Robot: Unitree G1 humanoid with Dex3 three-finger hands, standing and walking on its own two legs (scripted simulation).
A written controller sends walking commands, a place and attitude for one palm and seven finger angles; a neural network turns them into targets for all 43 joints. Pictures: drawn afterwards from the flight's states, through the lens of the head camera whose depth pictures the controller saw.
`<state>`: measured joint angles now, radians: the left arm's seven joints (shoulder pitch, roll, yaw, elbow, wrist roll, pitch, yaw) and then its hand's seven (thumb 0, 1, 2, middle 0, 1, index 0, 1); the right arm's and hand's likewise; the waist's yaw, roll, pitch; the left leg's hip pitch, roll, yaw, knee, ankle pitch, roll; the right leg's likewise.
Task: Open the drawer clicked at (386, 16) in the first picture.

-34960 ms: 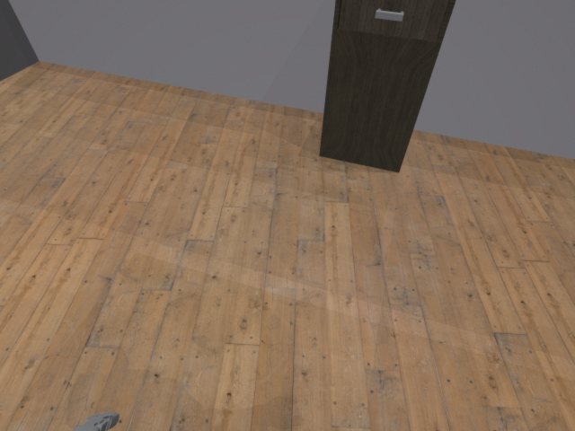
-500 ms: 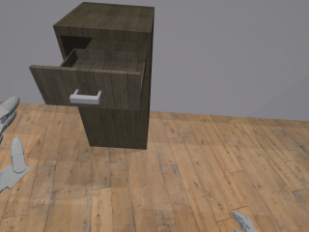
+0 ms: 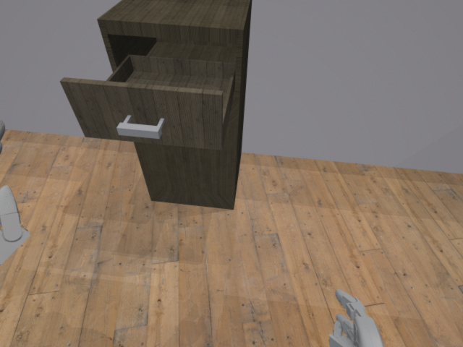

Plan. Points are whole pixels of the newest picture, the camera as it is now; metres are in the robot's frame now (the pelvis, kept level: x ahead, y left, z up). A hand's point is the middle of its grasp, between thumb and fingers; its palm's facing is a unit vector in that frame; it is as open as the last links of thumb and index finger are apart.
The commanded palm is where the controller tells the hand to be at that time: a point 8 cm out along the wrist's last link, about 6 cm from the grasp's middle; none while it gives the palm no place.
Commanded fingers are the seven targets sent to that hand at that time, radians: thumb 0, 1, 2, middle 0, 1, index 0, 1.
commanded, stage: let the arm hang, fingers relaxed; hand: left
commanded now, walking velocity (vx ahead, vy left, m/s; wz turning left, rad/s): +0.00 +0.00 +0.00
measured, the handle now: (142, 125) +0.63 +0.26 +0.02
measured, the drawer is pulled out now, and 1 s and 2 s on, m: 0.30 0.30 0.30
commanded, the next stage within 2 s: look to check the result in 1.12 s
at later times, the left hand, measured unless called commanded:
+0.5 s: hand out of the picture -0.04 +0.20 -0.16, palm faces +0.06 -0.97 -0.25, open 7.0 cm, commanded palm none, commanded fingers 0.00 0.90 0.90 -0.20 -0.30 -0.20 -0.30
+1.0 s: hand out of the picture -0.01 +0.19 -0.16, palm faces +0.03 -0.98 -0.20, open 7.3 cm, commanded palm none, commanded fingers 0.00 0.90 0.90 -0.20 -0.30 -0.20 -0.30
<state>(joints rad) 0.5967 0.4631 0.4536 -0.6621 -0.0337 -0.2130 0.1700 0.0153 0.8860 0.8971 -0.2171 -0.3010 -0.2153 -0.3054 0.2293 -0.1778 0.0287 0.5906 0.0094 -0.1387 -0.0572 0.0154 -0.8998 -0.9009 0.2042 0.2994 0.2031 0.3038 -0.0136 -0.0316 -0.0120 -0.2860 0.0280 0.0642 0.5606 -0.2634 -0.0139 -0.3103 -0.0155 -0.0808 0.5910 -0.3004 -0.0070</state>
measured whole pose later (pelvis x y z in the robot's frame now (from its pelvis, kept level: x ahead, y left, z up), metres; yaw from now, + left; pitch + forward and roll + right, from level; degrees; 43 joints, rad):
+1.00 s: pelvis -0.02 +0.02 +0.01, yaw +0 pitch -2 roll +0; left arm 0.28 0.14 0.01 1.11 0.01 0.01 0.03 0.01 0.92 0.90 -0.21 -0.30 -0.20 -0.30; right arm 0.34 -0.11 -0.01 1.10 -0.02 0.01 -0.03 0.01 -0.91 -0.90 0.20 0.30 0.20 0.30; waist -0.01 0.01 0.04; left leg -0.19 0.02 0.09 0.42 -0.19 0.01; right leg -0.23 -0.02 -0.07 0.43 -0.16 -0.03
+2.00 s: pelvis +0.00 +0.01 +0.02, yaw +0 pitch -2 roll +0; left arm 0.22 0.17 0.02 1.13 0.01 0.00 0.03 0.01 0.91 0.90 -0.20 -0.30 -0.20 -0.30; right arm 0.25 -0.17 -0.02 1.12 -0.02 0.01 -0.03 0.01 -0.91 -0.90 0.20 0.30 0.20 0.30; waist -0.01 0.02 0.07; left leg -0.14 0.04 0.08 0.37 -0.19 -0.01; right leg -0.18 0.00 -0.08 0.38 -0.17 -0.04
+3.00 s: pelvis +0.03 +0.01 +0.02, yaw +0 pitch -1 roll +0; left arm 0.14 0.26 0.02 1.13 0.01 -0.01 0.02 0.01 0.91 0.90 -0.21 -0.30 -0.20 -0.30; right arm 0.16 -0.26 -0.02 1.12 -0.02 0.00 -0.02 0.01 -0.90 -0.90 0.20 0.30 0.20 0.30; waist -0.01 0.02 0.07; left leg -0.09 0.04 0.08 0.31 -0.20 -0.01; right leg -0.13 0.01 -0.08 0.32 -0.17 -0.03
